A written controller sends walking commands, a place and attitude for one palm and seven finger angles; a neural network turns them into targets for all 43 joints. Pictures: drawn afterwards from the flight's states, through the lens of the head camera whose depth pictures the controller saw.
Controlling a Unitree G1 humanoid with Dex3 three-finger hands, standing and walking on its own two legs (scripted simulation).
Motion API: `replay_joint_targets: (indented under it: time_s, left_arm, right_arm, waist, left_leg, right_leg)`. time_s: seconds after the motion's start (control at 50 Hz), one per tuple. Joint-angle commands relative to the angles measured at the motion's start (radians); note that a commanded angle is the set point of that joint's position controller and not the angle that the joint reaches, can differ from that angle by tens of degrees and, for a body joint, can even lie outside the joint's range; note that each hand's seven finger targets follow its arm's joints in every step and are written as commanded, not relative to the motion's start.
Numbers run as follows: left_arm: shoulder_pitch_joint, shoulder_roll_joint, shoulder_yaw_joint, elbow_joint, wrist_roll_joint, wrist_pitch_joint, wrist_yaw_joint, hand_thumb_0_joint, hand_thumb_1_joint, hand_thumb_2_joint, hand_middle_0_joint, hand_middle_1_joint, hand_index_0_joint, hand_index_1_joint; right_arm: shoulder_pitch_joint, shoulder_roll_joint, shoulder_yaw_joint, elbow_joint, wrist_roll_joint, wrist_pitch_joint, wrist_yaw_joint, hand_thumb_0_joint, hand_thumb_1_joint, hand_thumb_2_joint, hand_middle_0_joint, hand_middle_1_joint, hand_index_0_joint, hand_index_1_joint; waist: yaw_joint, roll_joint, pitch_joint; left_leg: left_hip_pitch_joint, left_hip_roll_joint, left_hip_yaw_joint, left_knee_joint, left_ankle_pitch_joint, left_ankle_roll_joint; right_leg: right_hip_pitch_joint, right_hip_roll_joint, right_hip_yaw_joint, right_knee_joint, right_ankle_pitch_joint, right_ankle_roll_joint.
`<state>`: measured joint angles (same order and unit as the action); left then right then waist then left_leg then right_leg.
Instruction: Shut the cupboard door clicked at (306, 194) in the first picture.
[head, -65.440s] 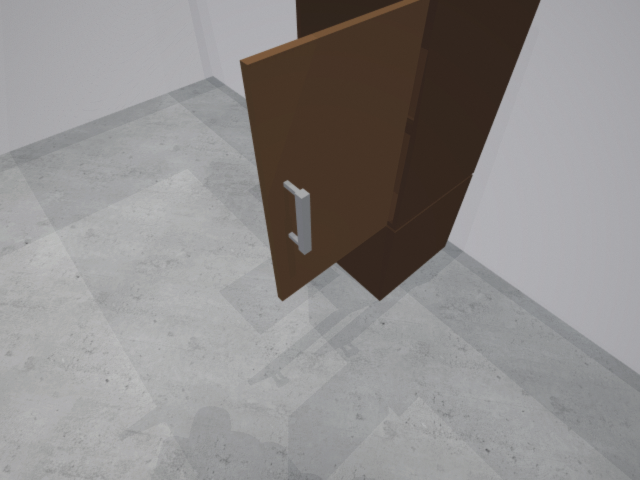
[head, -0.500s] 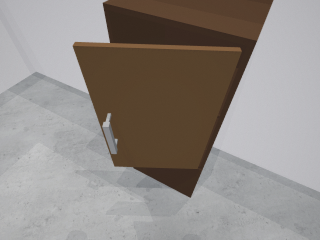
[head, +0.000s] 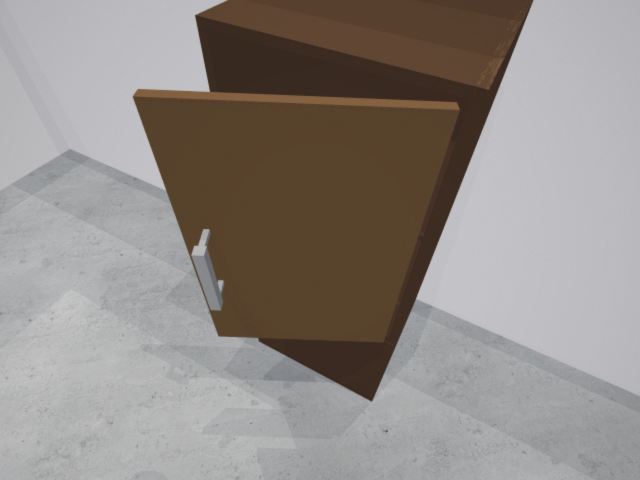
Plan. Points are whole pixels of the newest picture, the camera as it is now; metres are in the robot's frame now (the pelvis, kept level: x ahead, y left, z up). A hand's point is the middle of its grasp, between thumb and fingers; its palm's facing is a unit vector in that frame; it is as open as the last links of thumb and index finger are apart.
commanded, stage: look again from close up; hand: left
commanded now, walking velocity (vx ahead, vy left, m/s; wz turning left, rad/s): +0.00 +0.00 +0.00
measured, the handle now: (211, 271) +0.44 +0.21 -0.06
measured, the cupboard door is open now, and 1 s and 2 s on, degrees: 26 26 26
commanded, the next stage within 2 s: raise the hand and make a fist in 0.60 s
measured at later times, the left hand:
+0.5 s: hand out of the picture +0.03 +0.19 -0.18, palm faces +0.03 -0.97 -0.22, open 7.4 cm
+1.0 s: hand (183, 428) +0.19 +0.18 -0.04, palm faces +0.06 -1.00 -0.03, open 6.7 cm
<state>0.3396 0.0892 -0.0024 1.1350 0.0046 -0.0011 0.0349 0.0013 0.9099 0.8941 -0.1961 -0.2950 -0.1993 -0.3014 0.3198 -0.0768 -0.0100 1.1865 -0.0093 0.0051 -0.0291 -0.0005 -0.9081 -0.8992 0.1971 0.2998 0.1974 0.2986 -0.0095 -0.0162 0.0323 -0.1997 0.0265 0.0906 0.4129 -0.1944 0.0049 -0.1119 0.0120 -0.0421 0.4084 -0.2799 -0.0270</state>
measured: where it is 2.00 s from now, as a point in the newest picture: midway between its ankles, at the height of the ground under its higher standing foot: outside the picture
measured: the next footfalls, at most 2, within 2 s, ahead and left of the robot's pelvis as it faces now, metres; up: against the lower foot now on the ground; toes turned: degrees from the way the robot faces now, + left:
none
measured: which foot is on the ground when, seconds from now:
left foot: down 0.00-1.00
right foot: down 0.00-1.00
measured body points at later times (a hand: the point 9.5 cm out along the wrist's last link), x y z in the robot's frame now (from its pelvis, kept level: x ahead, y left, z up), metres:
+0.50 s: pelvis +0.02 +0.02 -0.01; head +0.02 +0.01 +0.44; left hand +0.03 +0.25 -0.16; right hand +0.03 -0.21 -0.17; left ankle +0.02 +0.11 -0.74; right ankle -0.04 -0.10 -0.74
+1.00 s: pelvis -0.02 -0.01 -0.07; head +0.01 -0.01 +0.37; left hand +0.18 +0.23 -0.03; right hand +0.18 -0.26 -0.14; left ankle +0.02 +0.12 -0.74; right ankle -0.02 -0.10 -0.74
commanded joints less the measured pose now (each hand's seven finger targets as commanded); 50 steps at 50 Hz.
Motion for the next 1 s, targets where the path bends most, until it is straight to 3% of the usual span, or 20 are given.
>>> replay_joint_targets:
  time_s: [0.0,0.06,0.08,0.1,0.12,0.14,0.24,0.54,0.66,0.68,0.7,0.72,0.74,0.76,0.78,0.82,0.86,0.9,0.94,0.98]
  left_arm:
    - [0.088,0.084,0.011,-0.021,0.001,-0.015,0.01,0.0,0.9,0.9,-0.2,-0.3,-0.2,-0.3]
    - [0.093,0.079,0.011,-0.023,0.003,-0.015,0.012,0.0,0.9,0.9,-0.2,-0.3,-0.2,-0.3]
    - [0.12,0.131,0.007,-0.008,0.026,-0.046,0.043,0.0,0.9,0.9,-0.2,-0.3,-0.2,-0.3]
    - [0.073,0.159,0.013,-0.061,0.015,-0.053,0.035,0.0,0.9,0.9,-0.2,-0.3,-0.2,-0.3]
    - [0.02,0.145,0.009,-0.079,0.014,-0.052,0.028,0.0,0.9,0.9,-0.2,-0.3,-0.2,-0.3]
    - [0.016,0.137,0.011,-0.089,0.015,-0.055,0.025,0.0,0.9,0.9,-0.2,-0.3,-0.2,-0.3]
    - [0.039,0.117,0.003,-0.079,0.009,-0.046,0.016,0.0,0.9,0.9,-0.2,-0.3,-0.2,-0.3]
    - [0.007,0.175,0.006,-0.092,0.006,-0.023,0.011,0.0,0.9,0.9,-0.2,-0.3,-0.2,-0.3]
    - [0.002,0.192,0.007,-0.088,0.006,-0.026,0.011,0.0,0.9,0.9,-0.2,-0.3,-0.2,-0.3]
    - [0.065,0.19,0.01,-0.069,0.023,-0.042,0.047,0.0,0.9,0.9,-0.2,-0.3,-0.2,-0.3]
    - [-0.833,0.804,0.456,-1.705,-0.095,-0.324,0.068,0.0,0.9,0.9,-0.2,-0.3,-0.2,-0.3]
    - [-0.048,0.253,0.034,-1.305,-0.12,-0.237,0.067,0.0,0.9,0.9,-0.218,-0.32,-0.218,-0.32]
    - [0.173,0.041,-0.032,-1.275,-0.184,-0.103,0.075,0.0,0.9,0.9,-0.237,-0.34,-0.237,-0.34]
    - [0.03,0.095,0.012,-1.228,-0.156,-0.107,0.076,0.0,0.9,0.9,-0.255,-0.36,-0.255,-0.36]
    - [0.006,0.074,0.023,-1.16,-0.158,-0.133,0.052,0.0,0.9,0.9,-0.273,-0.38,-0.273,-0.38]
    - [0.154,0.12,0.15,-0.942,-0.184,-0.255,-0.022,0.0,0.9,0.9,-0.31,-0.42,-0.31,-0.42]
    - [0.26,0.095,0.175,-0.851,-0.225,-0.427,-0.155,0.0,0.9,0.9,-0.347,-0.46,-0.347,-0.46]
    - [0.296,0.124,0.228,-0.865,-0.252,-0.602,-0.309,0.0,0.9,0.9,-0.383,-0.5,-0.383,-0.5]
    - [0.224,0.172,0.23,-0.884,-0.274,-0.708,-0.44,0.0,0.9,0.9,-0.42,-0.54,-0.42,-0.54]
    - [0.178,0.275,0.323,-0.992,-0.324,-0.675,-0.483,0.0,0.9,0.9,-0.457,-0.58,-0.457,-0.58]
  right_arm:
    - [0.055,-0.081,-0.012,-0.023,-0.001,-0.011,-0.011,0.0,-0.9,-0.9,0.2,0.3,0.2,0.3]
    - [0.047,-0.08,-0.014,-0.025,-0.002,-0.013,-0.012,0.0,-0.9,-0.9,0.2,0.3,0.2,0.3]
    - [-0.052,-0.143,-0.004,-0.113,0.006,-0.036,0.004,0.0,-0.9,-0.9,0.2,0.3,0.2,0.3]
    - [0.004,-0.093,-0.006,-0.134,-0.002,-0.023,0.011,0.0,-0.9,-0.9,0.2,0.3,0.2,0.3]
    - [0.045,-0.105,-0.006,-0.127,-0.008,-0.02,0.013,0.0,-0.9,-0.9,0.2,0.3,0.2,0.3]
    - [0.063,-0.095,-0.002,-0.124,-0.013,-0.028,0.014,0.0,-0.9,-0.9,0.2,0.3,0.2,0.3]
    - [0.048,-0.131,0.007,-0.147,-0.006,-0.044,0.005,0.0,-0.9,-0.9,0.2,0.3,0.2,0.3]
    - [-0.022,-0.183,0.01,-0.129,-0.004,-0.039,0.003,0.0,-0.9,-0.9,0.2,0.3,0.2,0.3]
    - [-0.038,-0.201,0.008,-0.116,-0.003,-0.04,0.001,0.0,-0.9,-0.9,0.2,0.3,0.2,0.3]
    - [-0.093,-0.225,-0.003,-0.183,0.006,-0.04,0.006,0.0,-0.9,-0.9,0.2,0.3,0.2,0.3]
    - [0.027,-0.431,-0.05,-0.422,0.028,-0.24,-0.078,0.0,-0.9,-0.9,0.2,0.3,0.2,0.3]
    - [-0.054,-0.315,0.01,-0.432,0.084,-0.326,-0.101,0.0,-0.9,-0.9,0.2,0.3,0.2,0.3]
    - [-0.075,-0.265,-0.014,-0.449,0.07,-0.364,-0.081,0.0,-0.9,-0.9,0.2,0.3,0.2,0.3]
    - [-0.074,-0.259,-0.033,-0.44,0.058,-0.381,-0.044,0.0,-0.9,-0.9,0.2,0.3,0.2,0.3]
    - [-0.092,-0.268,-0.06,-0.477,0.042,-0.382,-0.021,0.0,-0.9,-0.9,0.2,0.3,0.2,0.3]
    - [-0.124,-0.285,-0.078,-0.536,0.027,-0.372,-0.001,0.0,-0.9,-0.9,0.2,0.3,0.2,0.3]
    - [-0.155,-0.279,-0.076,-0.588,0.021,-0.359,0.023,0.0,-0.9,-0.9,0.2,0.3,0.2,0.3]
    - [-0.166,-0.283,-0.095,-0.621,0.005,-0.349,0.041,0.0,-0.9,-0.9,0.2,0.3,0.2,0.3]
    - [-0.193,-0.274,-0.105,-0.677,0.02,-0.346,0.053,0.0,-0.9,-0.9,0.2,0.3,0.2,0.3]
    - [-0.214,-0.288,-0.101,-0.76,0.032,-0.328,0.041,0.0,-0.9,-0.9,0.2,0.3,0.2,0.3]
  waist:
    - [0.009,0.0,0.058]
    - [0.01,0.01,0.057]
    - [0.034,0.042,0.095]
    - [-0.026,0.04,0.043]
    - [-0.043,0.042,0.048]
    - [-0.034,0.102,0.025]
    - [-0.002,0.031,0.015]
    - [0.017,0.016,0.033]
    - [0.013,0.017,-0.004]
    - [0.03,-0.065,0.044]
    - [-0.134,0.077,-0.353]
    - [-0.023,0.467,-0.508]
    - [-0.007,0.394,-0.452]
    - [-0.032,0.181,-0.227]
    - [-0.036,0.102,-0.067]
    - [-0.011,-0.167,0.004]
    - [0.027,-0.26,-0.071]
    - [0.075,-0.251,-0.264]
    - [0.075,-0.114,-0.286]
    - [0.096,0.026,-0.374]
  left_leg:
    - [0.03,0.077,-0.086,-0.053,0.082,0.007]
    - [0.04,0.08,-0.086,-0.047,0.105,0.008]
    - [-0.064,0.079,-0.079,0.16,0.149,-0.008]
    - [-0.05,0.049,-0.088,0.131,-0.085,0.001]
    - [-0.053,0.051,-0.095,0.121,-0.085,0.004]
    - [-0.023,0.052,-0.092,0.105,-0.016,0.01]
    - [-0.051,0.072,-0.126,0.051,0.124,0.042]
    - [0.012,0.073,-0.116,-0.013,0.157,0.047]
    - [0.054,0.077,-0.102,-0.005,0.225,0.041]
    - [-0.013,0.101,-0.09,0.2,0.358,0.016]
    - [0.355,0.045,-0.13,0.22,0.515,0.033]
    - [0.5,0.081,-0.206,0.137,0.66,0.014]
    - [0.345,0.059,-0.193,0.056,0.695,-0.019]
    - [0.132,0.055,-0.177,0.047,0.567,-0.019]
    - [-0.029,0.034,-0.172,0.117,0.375,-0.024]
    - [-0.295,-0.017,-0.141,0.281,0.005,-0.017]
    - [-0.433,-0.046,-0.12,0.42,0.024,-0.015]
    - [-0.513,-0.061,-0.097,0.557,0.117,-0.023]
    - [-0.623,-0.065,-0.083,0.64,-0.02,-0.024]
    - [-0.654,-0.07,-0.059,0.69,-0.059,-0.008]
  right_leg:
    - [-0.115,-0.121,0.104,-0.101,0.107,-0.002]
    - [-0.114,-0.118,0.103,-0.093,0.141,-0.001]
    - [-0.141,-0.16,0.143,-0.086,0.448,0.009]
    - [-0.162,-0.188,0.163,-0.108,0.149,-0.029]
    - [-0.201,-0.155,0.141,-0.095,-0.066,-0.048]
    - [-0.199,-0.138,0.114,-0.064,-0.012,-0.057]
    - [-0.108,-0.095,0.078,0.024,0.132,-0.035]
    - [-0.084,-0.107,0.072,0.002,0.142,-0.01]
    - [-0.062,-0.115,0.08,0.001,0.234,-0.007]
    - [-0.117,-0.157,0.136,-0.024,0.572,0.022]
    - [-0.174,-0.049,-0.02,0.291,0.586,0.014]
    - [-0.31,-0.005,-0.05,0.431,0.133,0.021]
    - [-0.291,0.007,-0.063,0.503,-0.044,0.018]
    - [-0.388,-0.009,-0.038,0.45,-0.058,0.022]
    - [-0.432,-0.02,-0.046,0.338,-0.062,0.015]
    - [-0.496,-0.025,-0.05,0.23,-0.029,0.007]
    - [-0.528,-0.04,-0.001,0.355,0.152,0.011]
    - [-0.531,-0.03,0.014,0.56,0.414,0.023]
    - [-0.631,-0.038,0.096,0.6,0.152,0.009]
    - [-0.598,-0.049,0.167,0.586,0.053,0.009]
